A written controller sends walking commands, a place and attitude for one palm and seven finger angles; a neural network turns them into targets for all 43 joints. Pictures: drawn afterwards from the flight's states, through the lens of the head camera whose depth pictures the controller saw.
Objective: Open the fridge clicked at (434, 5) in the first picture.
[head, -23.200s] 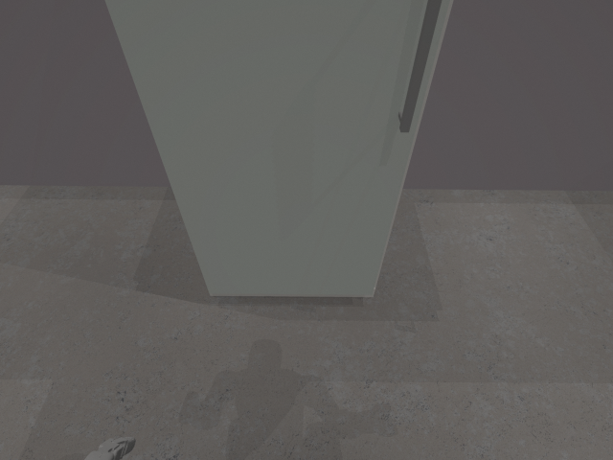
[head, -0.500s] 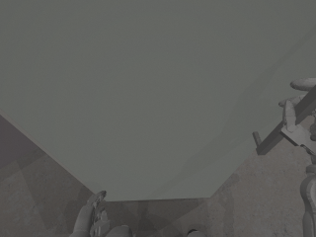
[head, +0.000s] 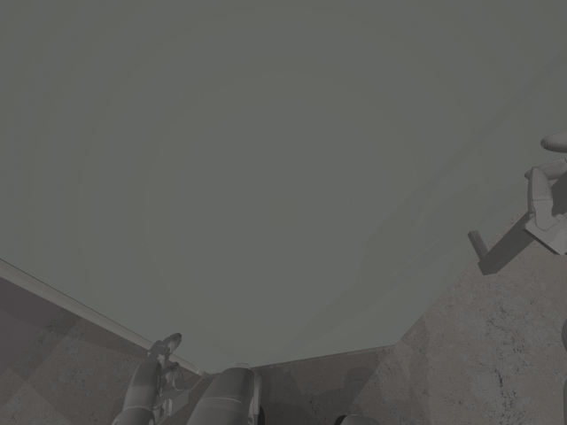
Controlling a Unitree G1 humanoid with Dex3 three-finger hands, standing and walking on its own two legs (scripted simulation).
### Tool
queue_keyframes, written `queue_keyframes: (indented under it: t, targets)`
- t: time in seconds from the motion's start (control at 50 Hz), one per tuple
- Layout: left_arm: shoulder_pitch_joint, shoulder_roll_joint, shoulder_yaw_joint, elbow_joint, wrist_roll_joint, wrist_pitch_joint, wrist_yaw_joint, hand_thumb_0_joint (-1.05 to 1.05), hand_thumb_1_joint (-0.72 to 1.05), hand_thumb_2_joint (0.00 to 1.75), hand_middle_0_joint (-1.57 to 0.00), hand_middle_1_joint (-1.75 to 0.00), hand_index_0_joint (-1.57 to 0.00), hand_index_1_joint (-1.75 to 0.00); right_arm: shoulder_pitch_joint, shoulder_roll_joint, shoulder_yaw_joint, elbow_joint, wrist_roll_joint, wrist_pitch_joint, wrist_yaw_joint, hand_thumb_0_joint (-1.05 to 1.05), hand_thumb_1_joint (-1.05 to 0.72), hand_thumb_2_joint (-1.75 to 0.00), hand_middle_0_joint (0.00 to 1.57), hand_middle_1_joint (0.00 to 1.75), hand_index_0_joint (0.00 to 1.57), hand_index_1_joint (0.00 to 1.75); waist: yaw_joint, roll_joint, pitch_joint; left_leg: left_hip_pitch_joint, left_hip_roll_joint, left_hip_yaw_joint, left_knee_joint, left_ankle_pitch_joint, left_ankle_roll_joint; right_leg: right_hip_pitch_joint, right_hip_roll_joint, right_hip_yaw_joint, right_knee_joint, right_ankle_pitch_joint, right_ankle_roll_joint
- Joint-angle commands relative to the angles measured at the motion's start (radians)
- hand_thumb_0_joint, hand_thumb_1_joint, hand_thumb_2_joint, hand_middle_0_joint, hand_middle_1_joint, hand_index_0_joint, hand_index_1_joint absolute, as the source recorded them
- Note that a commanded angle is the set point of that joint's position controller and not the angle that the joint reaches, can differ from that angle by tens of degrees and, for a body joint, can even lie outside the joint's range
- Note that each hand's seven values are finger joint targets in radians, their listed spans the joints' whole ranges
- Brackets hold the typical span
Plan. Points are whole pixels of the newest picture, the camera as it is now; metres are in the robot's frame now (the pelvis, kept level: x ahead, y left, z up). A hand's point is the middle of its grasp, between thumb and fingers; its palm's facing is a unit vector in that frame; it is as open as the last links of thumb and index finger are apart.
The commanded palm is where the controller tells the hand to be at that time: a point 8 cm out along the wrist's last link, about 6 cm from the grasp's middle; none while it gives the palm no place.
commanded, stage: walk backward, drawing the door open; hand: right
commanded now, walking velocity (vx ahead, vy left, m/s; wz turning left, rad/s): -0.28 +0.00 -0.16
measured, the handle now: out of the picture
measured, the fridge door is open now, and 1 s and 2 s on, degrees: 52 77 76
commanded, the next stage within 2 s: stop walking and hold the door back in 0.84 s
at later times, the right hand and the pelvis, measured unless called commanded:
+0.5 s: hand out of the picture +0.19 -0.22 +0.18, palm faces +0.55 +0.78 -0.28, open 6.4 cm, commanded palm +0.12 -0.26 +0.18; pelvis -0.06 +0.07 -0.02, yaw -10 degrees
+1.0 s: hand out of the picture +0.07 -0.19 +0.19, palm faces +0.71 +0.63 -0.32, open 6.2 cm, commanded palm +0.03 -0.22 +0.19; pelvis -0.14 +0.16 -0.01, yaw -15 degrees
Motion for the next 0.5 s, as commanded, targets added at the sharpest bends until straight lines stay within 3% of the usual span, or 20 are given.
queue_keyframes:
  t: [0.0, 0.04, 0.06, 0.08, 0.1, 0.12, 0.14, 0.16, 0.18, 0.2, 0.24, 0.3, 0.34, 0.38, 0.42, 0.44, 0.46, 0.48]
  targets:
    - [-0.043, 0.169, 0.038, -0.134, -0.015, -0.064, 0.024, 0.0, 0.9, 0.9, -0.2, -0.3, -0.2, -0.3, -0.22, -0.183, -0.153, -0.228, 0.025, -0.09, -0.045, 0.0, -0.9, -0.9, 0.45, 1.4, 0.45, 1.4, 0.007, -0.349, -0.378, 0.181, -0.017, 0.026, -0.133, -0.003, -0.005, 0.1, -0.148, 0.096, -0.156, 0.298, -0.116]
    - [-0.054, 0.177, 0.031, -0.138, -0.013, -0.068, 0.026, 0.0, 0.9, 0.9, -0.2, -0.3, -0.2, -0.3, -0.21, -0.202, -0.177, -0.191, 0.034, -0.09, -0.06, 0.0, -0.9, -0.9, 0.45, 1.4, 0.45, 1.4, -0.003, -0.32, -0.378, 0.26, -0.025, 0.023, -0.255, -0.058, -0.005, 0.065, -0.169, 0.115, -0.137, 0.246, -0.119]
    - [-0.066, 0.184, 0.029, -0.14, -0.01, -0.066, 0.025, 0.0, 0.9, 0.9, -0.2, -0.3, -0.2, -0.3, -0.207, -0.213, -0.191, -0.177, 0.037, -0.091, -0.066, 0.0, -0.9, -0.9, 0.45, 1.4, 0.45, 1.4, -0.015, -0.305, -0.378, 0.334, -0.028, 0.021, -0.353, -0.026, -0.005, 0.027, -0.166, 0.111, -0.104, 0.226, -0.11]
    - [-0.062, 0.188, 0.026, -0.138, -0.007, -0.065, 0.025, 0.0, 0.9, 0.9, -0.2, -0.3, -0.2, -0.3, -0.204, -0.231, -0.213, -0.168, 0.036, -0.092, -0.07, 0.0, -0.9, -0.9, 0.45, 1.4, 0.45, 1.4, -0.024, -0.278, -0.379, 0.395, -0.033, 0.033, -0.461, 0.068, -0.006, 0.008, -0.135, 0.083, -0.058, 0.19, -0.088]
    - [-0.077, 0.18, 0.022, -0.141, -0.008, -0.067, 0.023, 0.0, 0.9, 0.9, -0.2, -0.3, -0.2, -0.3, -0.215, -0.243, -0.212, -0.175, 0.033, -0.096, -0.07, 0.0, -0.9, -0.9, 0.45, 1.4, 0.45, 1.4, -0.031, -0.186, -0.38, 0.463, 0.001, 0.01, -0.622, 0.206, -0.009, -0.02, -0.089, 0.081, 0.041, 0.119, -0.057]
    - [-0.066, 0.157, 0.019, -0.136, -0.012, -0.065, 0.022, 0.0, 0.9, 0.9, -0.2, -0.3, -0.2, -0.3, -0.212, -0.294, -0.237, -0.171, 0.026, -0.097, -0.07, 0.0, -0.9, -0.9, 0.45, 1.4, 0.45, 1.4, -0.016, 0.038, -0.378, 0.458, 0.111, -0.085, -0.74, 0.372, 0.025, -0.031, 0.034, -0.004, 0.21, -0.101, -0.007]
    - [-0.104, 0.143, 0.019, -0.167, -0.005, -0.054, 0.024, 0.0, 0.9, 0.9, -0.2, -0.3, -0.2, -0.3, -0.172, -0.378, -0.287, -0.165, 0.018, -0.091, -0.067, 0.0, -0.9, -0.9, 0.45, 1.4, 0.45, 1.4, -0.035, 0.318, -0.371, 0.426, 0.342, -0.42, -0.755, 0.574, 0.144, -0.212, 0.171, -0.021, 0.526, -0.416, 0.026]
    - [-0.108, 0.145, 0.007, -0.166, 0.006, -0.057, 0.033, 0.0, 0.9, 0.9, -0.2, -0.3, -0.2, -0.3, -0.16, -0.368, -0.298, -0.14, 0.023, -0.081, -0.07, 0.0, -0.9, -0.9, 0.45, 1.4, 0.45, 1.4, -0.044, 0.262, -0.371, 0.325, 0.426, -0.421, -0.763, 0.581, 0.188, -0.216, 0.16, 0.064, 0.735, -0.416, 0.017]
    - [-0.101, 0.144, -0.006, -0.153, 0.024, -0.059, 0.031, 0.0, 0.9, 0.9, -0.2, -0.3, -0.2, -0.3, -0.124, -0.344, -0.289, -0.075, 0.017, -0.067, -0.079, 0.0, -0.9, -0.9, 0.45, 1.4, 0.45, 1.4, -0.032, 0.092, -0.326, 0.328, 0.444, -0.377, -0.753, 0.617, 0.223, -0.267, 0.133, 0.071, 0.756, -0.384, 0.016]
    - [-0.035, 0.176, 0.019, -0.118, 0.006, -0.048, 0.016, 0.0, 0.9, 0.9, -0.2, -0.3, -0.2, -0.3, -0.082, -0.379, -0.354, -0.087, 0.025, -0.088, -0.086, 0.0, -0.9, -0.9, 0.45, 1.4, 0.45, 1.4, -0.01, 0.145, -0.418, 0.479, 0.412, -0.314, -0.679, 0.676, 0.229, -0.302, 0.117, 0.052, 0.804, -0.359, 0.039]
    - [-0.099, 0.155, 0.012, -0.131, 0.002, -0.038, 0.027, 0.0, 0.9, 0.9, -0.2, -0.3, -0.2, -0.3, -0.053, -0.325, -0.337, -0.138, 0.033, -0.116, -0.092, 0.0, -0.9, -0.9, 0.45, 1.4, 0.45, 1.4, -0.012, 0.135, -0.409, 0.532, 0.356, -0.163, -0.597, 0.823, 0.234, -0.321, 0.103, 0.015, 0.815, -0.314, 0.048]
    - [-0.115, 0.155, 0.006, -0.145, -0.001, -0.019, 0.043, 0.0, 0.9, 0.9, -0.2, -0.3, -0.2, -0.3, -0.057, -0.312, -0.319, -0.157, 0.037, -0.122, -0.101, 0.0, -0.9, -0.9, 0.45, 1.4, 0.45, 1.4, -0.016, 0.099, -0.383, 0.454, 0.336, -0.091, -0.622, 0.707, 0.214, -0.199, 0.088, -0.048, 0.593, -0.296, 0.029]
    - [-0.102, 0.16, 0.011, -0.141, 0.006, -0.014, 0.048, 0.0, 0.9, 0.9, -0.2, -0.3, -0.2, -0.3, -0.074, -0.312, -0.317, -0.173, 0.038, -0.125, -0.104, 0.0, -0.9, -0.9, 0.45, 1.4, 0.45, 1.4, -0.026, 0.099, -0.385, 0.443, 0.335, -0.088, -0.64, 0.601, 0.21, -0.151, 0.085, -0.073, 0.432, -0.288, 0.018]
    - [-0.079, 0.173, 0.026, -0.133, 0.005, -0.013, 0.051, 0.0, 0.9, 0.9, -0.2, -0.3, -0.2, -0.3, -0.078, -0.3, -0.307, -0.164, 0.046, -0.12, -0.104, 0.0, -0.9, -0.9, 0.45, 1.4, 0.45, 1.4, -0.016, 0.108, -0.383, 0.418, 0.336, -0.082, -0.634, 0.527, 0.206, -0.094, 0.079, -0.082, 0.296, -0.241, 0.016]
    - [-0.049, 0.184, 0.031, -0.134, 0.007, -0.015, 0.051, 0.0, 0.9, 0.9, -0.2, -0.3, -0.2, -0.3, -0.104, -0.274, -0.277, -0.179, 0.049, -0.128, -0.102, 0.0, -0.9, -0.9, 0.45, 1.4, 0.45, 1.4, 0.002, 0.03, -0.416, 0.394, 0.3, -0.041, -0.547, 0.484, 0.177, 0.006, 0.073, -0.075, 0.085, -0.087, 0.015]
    - [-0.04, 0.195, 0.038, -0.136, 0.006, -0.014, 0.054, 0.0, 0.9, 0.9, -0.2, -0.3, -0.2, -0.3, -0.121, -0.262, -0.26, -0.19, 0.052, -0.132, -0.1, 0.0, -0.9, -0.9, 0.45, 1.4, 0.45, 1.4, 0.021, -0.061, -0.426, 0.334, 0.243, 0.0, -0.439, 0.437, 0.13, 0.103, 0.058, -0.04, -0.045, 0.053, 0.008]
    - [-0.061, 0.244, 0.05, -0.157, 0.007, -0.02, 0.054, 0.0, 0.9, 0.9, -0.2, -0.3, -0.2, -0.3, -0.141, -0.252, -0.246, -0.225, 0.054, -0.14, -0.099, 0.0, -0.9, -0.9, 0.45, 1.4, 0.45, 1.4, 0.01, -0.32, -0.422, 0.141, 0.104, 0.073, -0.251, 0.148, 0.05, 0.191, -0.147, 0.263, -0.13, 0.398, -0.058]
    - [-0.058, 0.233, 0.05, -0.15, -0.002, -0.027, 0.041, 0.0, 0.9, 0.9, -0.2, -0.3, -0.2, -0.3, -0.164, -0.256, -0.215, -0.221, 0.039, -0.15, -0.088, 0.0, -0.9, -0.9, 0.45, 1.4, 0.45, 1.4, -0.007, -0.495, -0.399, -0.017, 0.024, 0.03, -0.063, -0.306, 0.003, 0.27, -0.357, 0.534, -0.164, 0.821, -0.154]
